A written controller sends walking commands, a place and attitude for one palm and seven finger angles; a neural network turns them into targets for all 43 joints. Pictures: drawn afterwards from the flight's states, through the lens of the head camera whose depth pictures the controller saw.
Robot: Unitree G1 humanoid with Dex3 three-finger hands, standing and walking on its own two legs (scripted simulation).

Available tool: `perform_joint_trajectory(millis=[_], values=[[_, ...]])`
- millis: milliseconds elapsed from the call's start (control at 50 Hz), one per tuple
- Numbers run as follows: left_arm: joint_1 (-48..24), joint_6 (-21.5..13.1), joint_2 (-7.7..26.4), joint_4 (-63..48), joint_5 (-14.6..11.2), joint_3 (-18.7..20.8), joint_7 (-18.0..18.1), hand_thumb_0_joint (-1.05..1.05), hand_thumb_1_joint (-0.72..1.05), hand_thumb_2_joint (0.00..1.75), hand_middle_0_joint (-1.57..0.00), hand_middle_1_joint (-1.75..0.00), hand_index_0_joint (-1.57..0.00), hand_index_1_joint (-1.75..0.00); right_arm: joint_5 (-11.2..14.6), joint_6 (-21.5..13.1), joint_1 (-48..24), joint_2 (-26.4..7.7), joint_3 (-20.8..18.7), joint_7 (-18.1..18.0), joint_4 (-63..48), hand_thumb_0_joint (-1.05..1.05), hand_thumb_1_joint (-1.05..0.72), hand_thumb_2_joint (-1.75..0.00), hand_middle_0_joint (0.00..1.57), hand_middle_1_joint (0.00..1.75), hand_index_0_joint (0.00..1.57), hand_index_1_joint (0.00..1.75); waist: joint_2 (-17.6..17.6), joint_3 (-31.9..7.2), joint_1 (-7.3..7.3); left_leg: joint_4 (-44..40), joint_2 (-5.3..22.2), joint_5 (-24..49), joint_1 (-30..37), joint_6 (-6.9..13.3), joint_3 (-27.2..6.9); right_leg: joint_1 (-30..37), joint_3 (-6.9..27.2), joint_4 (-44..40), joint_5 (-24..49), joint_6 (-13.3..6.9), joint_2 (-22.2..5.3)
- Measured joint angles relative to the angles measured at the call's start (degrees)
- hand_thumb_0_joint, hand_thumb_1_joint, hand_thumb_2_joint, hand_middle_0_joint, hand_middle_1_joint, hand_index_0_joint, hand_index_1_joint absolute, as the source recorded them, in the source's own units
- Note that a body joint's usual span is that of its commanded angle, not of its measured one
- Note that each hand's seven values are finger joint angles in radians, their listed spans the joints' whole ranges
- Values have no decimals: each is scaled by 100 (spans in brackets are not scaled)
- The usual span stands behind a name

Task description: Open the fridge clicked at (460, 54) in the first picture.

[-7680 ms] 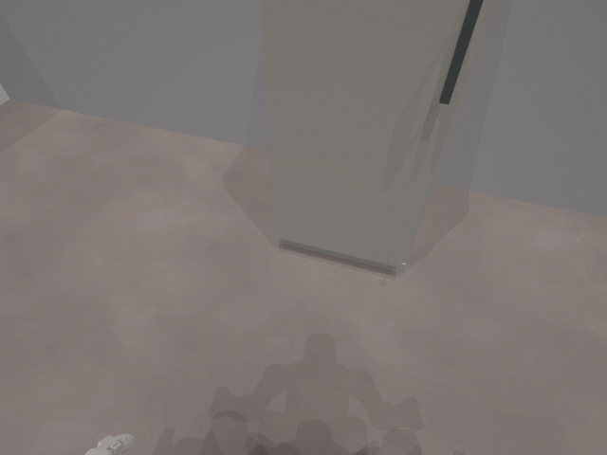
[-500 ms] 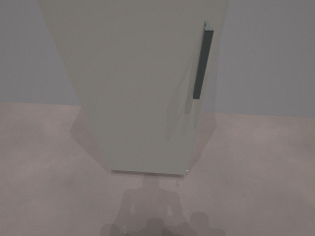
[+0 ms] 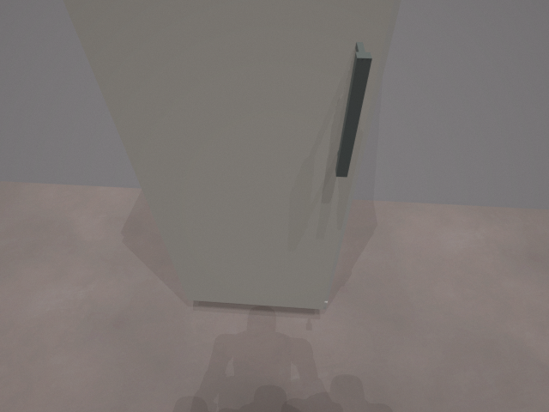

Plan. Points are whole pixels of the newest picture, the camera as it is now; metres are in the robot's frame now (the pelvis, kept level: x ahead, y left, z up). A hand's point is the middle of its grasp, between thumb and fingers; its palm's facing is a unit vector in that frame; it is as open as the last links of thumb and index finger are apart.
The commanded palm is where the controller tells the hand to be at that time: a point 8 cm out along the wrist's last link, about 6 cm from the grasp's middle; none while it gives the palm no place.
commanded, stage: look again from close up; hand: right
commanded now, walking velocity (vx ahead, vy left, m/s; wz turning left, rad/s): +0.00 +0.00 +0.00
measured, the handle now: (349, 115) +0.57 -0.10 +0.15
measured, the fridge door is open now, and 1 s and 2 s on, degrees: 0 0 0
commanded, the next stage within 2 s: shuffle to correct the standing spot in 0.98 s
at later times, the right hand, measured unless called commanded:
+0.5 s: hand out of the picture -0.01 -0.17 -0.18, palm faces +0.01 +0.98 -0.18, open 7.4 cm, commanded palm none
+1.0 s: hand out of the picture +0.00 -0.17 -0.18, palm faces +0.01 +0.98 -0.18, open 7.4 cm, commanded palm none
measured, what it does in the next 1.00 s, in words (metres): stands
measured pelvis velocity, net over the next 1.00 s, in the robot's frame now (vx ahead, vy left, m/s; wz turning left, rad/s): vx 0.01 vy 0.00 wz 0.00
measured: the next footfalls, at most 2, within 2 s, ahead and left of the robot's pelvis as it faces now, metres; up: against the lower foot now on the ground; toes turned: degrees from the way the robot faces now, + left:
right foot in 1.68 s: +0.16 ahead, -0.07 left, +0.00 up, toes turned -11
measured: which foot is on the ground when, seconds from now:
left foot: down 0.00-1.00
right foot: down 0.00-1.00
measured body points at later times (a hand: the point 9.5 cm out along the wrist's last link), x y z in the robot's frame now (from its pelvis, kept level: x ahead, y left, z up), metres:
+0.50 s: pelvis +0.00 +0.00 +0.00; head +0.00 -0.01 +0.45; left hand +0.01 +0.23 -0.16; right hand -0.01 -0.22 -0.16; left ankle +0.00 +0.12 -0.74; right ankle +0.03 -0.09 -0.74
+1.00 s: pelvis +0.01 +0.00 +0.00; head +0.01 -0.01 +0.45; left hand +0.02 +0.23 -0.15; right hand +0.00 -0.22 -0.16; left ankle +0.00 +0.12 -0.74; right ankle +0.03 -0.09 -0.74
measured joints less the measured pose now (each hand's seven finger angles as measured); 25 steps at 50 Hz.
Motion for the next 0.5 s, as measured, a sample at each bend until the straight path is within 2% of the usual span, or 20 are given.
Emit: perform_joint_trajectory(millis=[500], values=[[-16,4,-6,16,3,-4,7,0,91,90,-20,-30,-20,-30,0,-4,-3,8,-5,11,37,0,-90,-90,20,30,19,30,5,38,-11,-36,-18,6,24,19,11,22,14,-34,10,23,-16]])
